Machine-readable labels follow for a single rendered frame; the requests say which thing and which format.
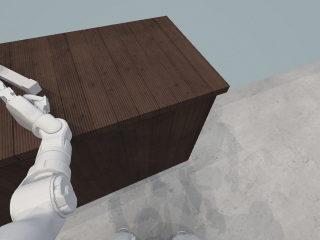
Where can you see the tap lever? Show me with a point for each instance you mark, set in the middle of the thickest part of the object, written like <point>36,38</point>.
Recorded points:
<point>30,86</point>

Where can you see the counter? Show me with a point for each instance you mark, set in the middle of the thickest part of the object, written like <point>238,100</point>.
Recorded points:
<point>135,96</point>

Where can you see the robot right shin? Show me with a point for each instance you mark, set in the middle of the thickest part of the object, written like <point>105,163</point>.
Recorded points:
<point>180,233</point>

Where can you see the robot left shin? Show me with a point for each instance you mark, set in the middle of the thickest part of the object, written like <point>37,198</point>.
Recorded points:
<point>123,230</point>

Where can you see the left robot upper arm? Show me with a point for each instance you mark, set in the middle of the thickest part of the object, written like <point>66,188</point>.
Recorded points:
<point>39,209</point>

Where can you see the robot left hand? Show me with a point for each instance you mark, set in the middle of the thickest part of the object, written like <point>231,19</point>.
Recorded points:
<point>25,110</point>

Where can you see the robot shin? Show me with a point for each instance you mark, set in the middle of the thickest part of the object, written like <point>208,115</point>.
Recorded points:
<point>180,233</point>
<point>123,230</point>

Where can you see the left robot forearm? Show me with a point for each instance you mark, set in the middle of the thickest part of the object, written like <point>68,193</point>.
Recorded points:
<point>54,154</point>

